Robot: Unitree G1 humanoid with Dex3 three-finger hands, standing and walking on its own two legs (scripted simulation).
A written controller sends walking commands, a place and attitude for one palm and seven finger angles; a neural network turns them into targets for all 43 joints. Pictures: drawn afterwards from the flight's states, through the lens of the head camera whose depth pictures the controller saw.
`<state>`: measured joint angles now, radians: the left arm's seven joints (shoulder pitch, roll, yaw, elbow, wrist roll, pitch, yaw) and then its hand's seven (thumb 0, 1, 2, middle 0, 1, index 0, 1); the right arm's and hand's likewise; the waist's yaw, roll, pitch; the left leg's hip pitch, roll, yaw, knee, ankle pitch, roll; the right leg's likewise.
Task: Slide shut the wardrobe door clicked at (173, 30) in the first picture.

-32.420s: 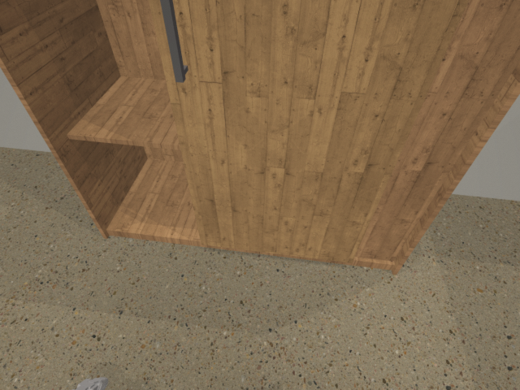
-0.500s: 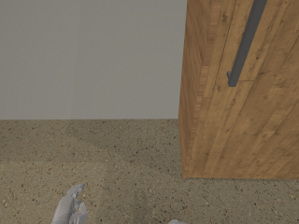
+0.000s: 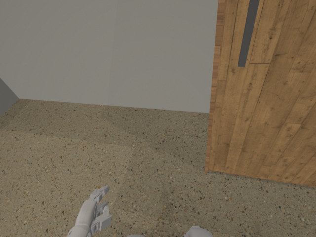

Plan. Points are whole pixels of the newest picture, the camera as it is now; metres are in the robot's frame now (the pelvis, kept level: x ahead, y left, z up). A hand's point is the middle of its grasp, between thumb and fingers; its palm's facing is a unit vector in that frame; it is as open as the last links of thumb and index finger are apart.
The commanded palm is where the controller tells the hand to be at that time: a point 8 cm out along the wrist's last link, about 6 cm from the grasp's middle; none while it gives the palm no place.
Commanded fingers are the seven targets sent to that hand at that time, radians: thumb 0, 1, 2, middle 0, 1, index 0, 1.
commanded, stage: stop stepping back and stand still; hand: right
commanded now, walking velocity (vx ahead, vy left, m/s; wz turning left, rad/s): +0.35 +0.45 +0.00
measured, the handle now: (250, 16) +0.60 -0.25 +0.25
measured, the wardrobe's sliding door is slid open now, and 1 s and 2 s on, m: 0.00 0.00 0.00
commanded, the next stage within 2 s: let the arm hang, fingers relaxed in 1.46 s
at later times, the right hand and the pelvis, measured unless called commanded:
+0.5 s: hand out of the picture +0.07 -0.38 +0.20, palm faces +0.48 +0.84 -0.25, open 7.4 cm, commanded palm +0.00 -0.41 +0.20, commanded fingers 0.00 -0.90 -0.90 0.20 0.30 0.20 0.30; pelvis -0.13 -0.11 +0.01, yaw -1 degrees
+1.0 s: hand out of the picture +0.07 -0.41 +0.20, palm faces +0.48 +0.79 -0.39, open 7.4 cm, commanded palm -0.01 -0.45 +0.20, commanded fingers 0.00 -0.90 -0.90 0.20 0.30 0.20 0.30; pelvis -0.13 -0.14 +0.01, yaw -3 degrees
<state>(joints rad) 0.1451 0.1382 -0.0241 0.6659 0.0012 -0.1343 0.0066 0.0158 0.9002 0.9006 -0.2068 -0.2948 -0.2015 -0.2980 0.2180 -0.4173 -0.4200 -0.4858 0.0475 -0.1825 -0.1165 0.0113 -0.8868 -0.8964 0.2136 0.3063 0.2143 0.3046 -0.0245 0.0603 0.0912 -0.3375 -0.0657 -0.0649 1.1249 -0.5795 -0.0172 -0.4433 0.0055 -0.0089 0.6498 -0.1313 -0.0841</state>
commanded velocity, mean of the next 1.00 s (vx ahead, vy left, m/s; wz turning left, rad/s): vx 0.14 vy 0.10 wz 0.00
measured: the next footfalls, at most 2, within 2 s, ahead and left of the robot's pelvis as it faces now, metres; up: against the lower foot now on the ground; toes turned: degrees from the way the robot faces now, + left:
left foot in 0.20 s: -0.02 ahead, +0.07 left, +0.01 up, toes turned +10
right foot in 0.36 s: -0.07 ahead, -0.27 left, +0.01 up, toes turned -6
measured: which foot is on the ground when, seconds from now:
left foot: up 0.00-0.18, down 0.20-0.36, up 0.38-0.62, down 0.64-0.82, up 0.84-1.00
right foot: down 0.00-0.14, up 0.16-0.34, down 0.36-1.00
